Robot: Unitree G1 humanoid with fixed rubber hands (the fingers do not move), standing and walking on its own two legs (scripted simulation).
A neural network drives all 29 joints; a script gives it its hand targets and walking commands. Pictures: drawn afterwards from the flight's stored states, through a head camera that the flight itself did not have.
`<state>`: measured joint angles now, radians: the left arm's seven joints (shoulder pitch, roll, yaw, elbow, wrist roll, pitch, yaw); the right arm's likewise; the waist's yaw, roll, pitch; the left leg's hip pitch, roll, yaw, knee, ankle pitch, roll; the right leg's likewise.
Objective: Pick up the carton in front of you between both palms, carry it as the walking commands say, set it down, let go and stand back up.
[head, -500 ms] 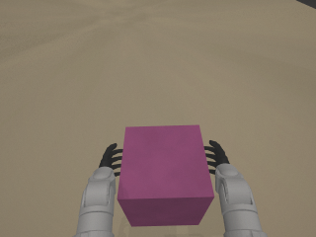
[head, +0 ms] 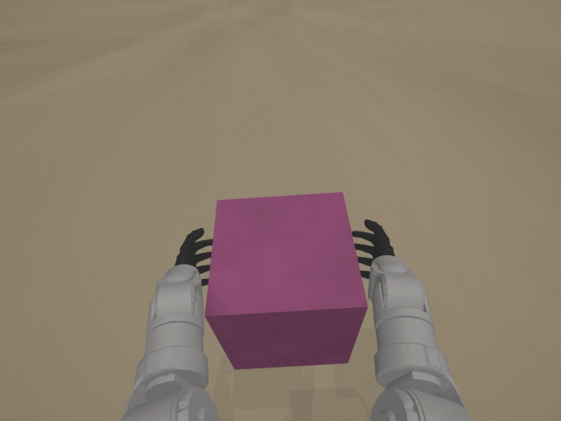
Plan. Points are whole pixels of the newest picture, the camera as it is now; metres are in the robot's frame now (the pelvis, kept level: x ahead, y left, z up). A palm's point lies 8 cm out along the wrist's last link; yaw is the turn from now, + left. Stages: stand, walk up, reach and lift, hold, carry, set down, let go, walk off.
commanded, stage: set down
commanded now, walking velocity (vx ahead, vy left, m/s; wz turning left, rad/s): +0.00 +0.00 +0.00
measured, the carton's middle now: (285, 285) +0.36 +0.00 -0.05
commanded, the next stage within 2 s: none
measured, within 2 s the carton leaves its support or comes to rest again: neither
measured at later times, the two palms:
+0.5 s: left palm (218, 300) +0.41 +0.15 -0.17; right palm (360, 305) +0.37 -0.15 -0.18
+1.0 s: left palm (239, 310) +0.45 +0.12 -0.32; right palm (359, 320) +0.41 -0.17 -0.32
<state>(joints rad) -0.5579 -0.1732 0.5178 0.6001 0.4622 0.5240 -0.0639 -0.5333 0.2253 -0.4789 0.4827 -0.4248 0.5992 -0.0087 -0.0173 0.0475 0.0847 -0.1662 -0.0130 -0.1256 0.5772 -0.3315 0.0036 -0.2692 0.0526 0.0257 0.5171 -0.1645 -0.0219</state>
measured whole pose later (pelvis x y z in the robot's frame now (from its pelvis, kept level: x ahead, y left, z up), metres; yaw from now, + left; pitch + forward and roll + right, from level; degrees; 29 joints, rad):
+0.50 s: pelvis -0.02 +0.03 -0.10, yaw +1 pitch +35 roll +1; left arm -0.72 -0.09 0.37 0.59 0.19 0.19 0.04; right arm -0.63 0.13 -0.44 0.44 -0.23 0.21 -0.03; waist -0.05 0.05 -0.10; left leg -1.30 -0.12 -0.09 1.14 -0.45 -0.01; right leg -1.40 0.03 0.10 1.06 -0.28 0.04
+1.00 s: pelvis -0.04 +0.02 -0.22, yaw +3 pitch +47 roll +3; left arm -1.03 0.02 0.36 0.76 0.17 0.25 0.07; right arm -0.92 0.06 -0.52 0.54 -0.23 0.28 -0.05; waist -0.09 0.05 -0.15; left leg -1.85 -0.16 -0.07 1.61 -0.59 -0.04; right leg -1.96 0.07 0.11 1.53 -0.39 0.06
